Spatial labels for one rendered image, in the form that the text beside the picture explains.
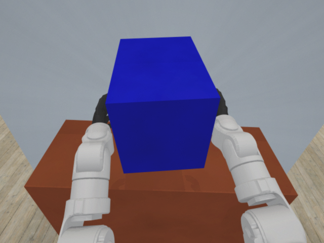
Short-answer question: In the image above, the robot right forearm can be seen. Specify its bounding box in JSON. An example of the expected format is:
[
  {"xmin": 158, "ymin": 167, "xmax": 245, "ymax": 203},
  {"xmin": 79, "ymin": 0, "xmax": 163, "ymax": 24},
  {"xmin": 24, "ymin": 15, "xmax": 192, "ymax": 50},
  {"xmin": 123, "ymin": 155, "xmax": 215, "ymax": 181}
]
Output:
[{"xmin": 211, "ymin": 114, "xmax": 307, "ymax": 242}]

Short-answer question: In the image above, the left robot upper arm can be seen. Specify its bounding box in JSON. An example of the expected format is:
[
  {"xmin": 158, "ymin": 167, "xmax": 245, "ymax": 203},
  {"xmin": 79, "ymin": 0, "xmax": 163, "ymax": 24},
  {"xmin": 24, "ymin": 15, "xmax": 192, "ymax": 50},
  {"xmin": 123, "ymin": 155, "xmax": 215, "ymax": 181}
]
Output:
[{"xmin": 59, "ymin": 225, "xmax": 114, "ymax": 243}]

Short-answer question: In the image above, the right robot upper arm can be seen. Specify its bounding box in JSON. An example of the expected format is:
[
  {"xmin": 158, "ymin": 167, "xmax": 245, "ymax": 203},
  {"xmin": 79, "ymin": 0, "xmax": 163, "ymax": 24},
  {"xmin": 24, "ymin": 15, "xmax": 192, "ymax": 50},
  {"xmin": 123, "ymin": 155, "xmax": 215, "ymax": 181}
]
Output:
[{"xmin": 241, "ymin": 204, "xmax": 307, "ymax": 243}]

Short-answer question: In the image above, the right robot hand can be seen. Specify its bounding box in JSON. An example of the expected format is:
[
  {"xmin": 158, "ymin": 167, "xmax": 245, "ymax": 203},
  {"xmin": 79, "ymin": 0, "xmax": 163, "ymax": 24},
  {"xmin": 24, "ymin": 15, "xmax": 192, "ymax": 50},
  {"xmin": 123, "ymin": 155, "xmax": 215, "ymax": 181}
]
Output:
[{"xmin": 216, "ymin": 88, "xmax": 228, "ymax": 116}]

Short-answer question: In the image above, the robot left forearm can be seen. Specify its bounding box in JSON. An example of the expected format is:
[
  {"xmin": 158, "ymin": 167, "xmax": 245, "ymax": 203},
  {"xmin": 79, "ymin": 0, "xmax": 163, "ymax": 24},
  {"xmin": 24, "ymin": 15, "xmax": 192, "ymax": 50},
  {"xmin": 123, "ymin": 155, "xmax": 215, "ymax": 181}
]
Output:
[{"xmin": 57, "ymin": 123, "xmax": 114, "ymax": 243}]

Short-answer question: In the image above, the carton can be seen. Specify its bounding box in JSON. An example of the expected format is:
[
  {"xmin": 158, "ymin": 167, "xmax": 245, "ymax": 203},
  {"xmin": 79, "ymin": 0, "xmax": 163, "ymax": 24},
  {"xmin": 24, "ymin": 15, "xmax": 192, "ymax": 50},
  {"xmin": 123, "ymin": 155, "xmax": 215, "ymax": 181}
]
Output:
[{"xmin": 105, "ymin": 36, "xmax": 220, "ymax": 174}]

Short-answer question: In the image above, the left robot hand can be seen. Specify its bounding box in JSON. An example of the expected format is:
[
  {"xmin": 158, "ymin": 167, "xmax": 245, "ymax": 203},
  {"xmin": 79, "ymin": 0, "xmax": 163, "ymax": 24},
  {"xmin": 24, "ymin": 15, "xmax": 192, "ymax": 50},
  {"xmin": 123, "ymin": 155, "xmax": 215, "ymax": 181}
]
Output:
[{"xmin": 92, "ymin": 94, "xmax": 111, "ymax": 128}]

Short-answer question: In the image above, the pedestal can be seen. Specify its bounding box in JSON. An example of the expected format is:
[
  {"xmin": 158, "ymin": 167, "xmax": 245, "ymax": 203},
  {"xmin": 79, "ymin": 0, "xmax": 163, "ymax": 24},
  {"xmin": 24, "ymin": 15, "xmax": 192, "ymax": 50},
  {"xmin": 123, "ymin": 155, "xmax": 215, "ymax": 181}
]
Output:
[{"xmin": 24, "ymin": 120, "xmax": 298, "ymax": 243}]

